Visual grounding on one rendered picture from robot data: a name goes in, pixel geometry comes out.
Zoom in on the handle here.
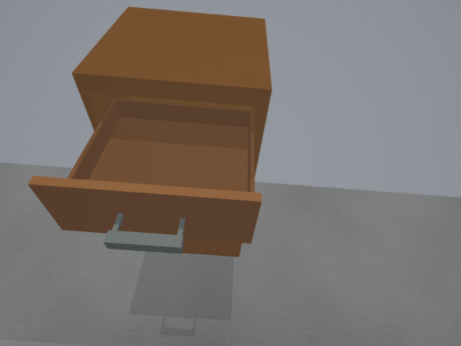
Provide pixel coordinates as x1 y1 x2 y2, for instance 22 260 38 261
104 213 186 254

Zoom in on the drawer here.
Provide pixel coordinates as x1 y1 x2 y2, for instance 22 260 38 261
28 99 261 244

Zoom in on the cabinet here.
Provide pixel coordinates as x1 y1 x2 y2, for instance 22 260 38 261
72 6 272 257

